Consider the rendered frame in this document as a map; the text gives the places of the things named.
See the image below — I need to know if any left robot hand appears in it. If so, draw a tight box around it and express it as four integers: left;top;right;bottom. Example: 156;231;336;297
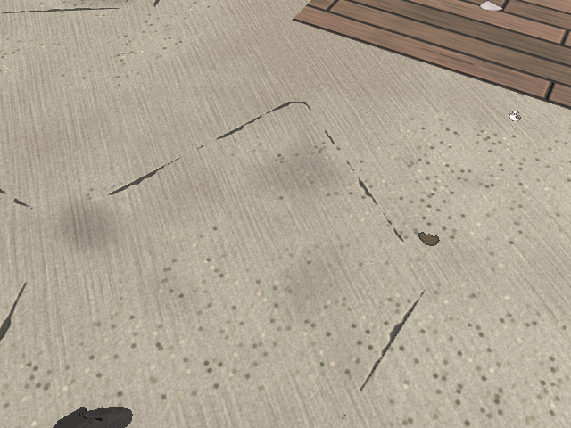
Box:
53;407;133;428

